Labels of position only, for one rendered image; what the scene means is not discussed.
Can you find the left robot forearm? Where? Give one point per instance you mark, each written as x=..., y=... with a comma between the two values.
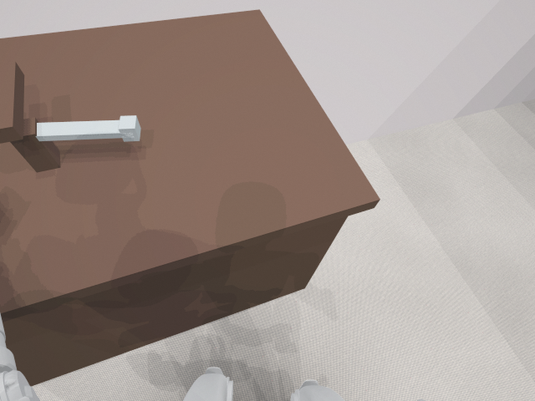
x=7, y=362

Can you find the robot left shin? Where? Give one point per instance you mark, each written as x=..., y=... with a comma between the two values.
x=214, y=370

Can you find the counter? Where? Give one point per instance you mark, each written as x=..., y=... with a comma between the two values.
x=231, y=198

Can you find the tap lever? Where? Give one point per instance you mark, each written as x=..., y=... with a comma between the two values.
x=127, y=128

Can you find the robot left thigh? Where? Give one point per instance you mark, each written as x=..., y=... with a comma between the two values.
x=211, y=387

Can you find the left robot upper arm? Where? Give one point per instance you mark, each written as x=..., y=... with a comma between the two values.
x=15, y=387

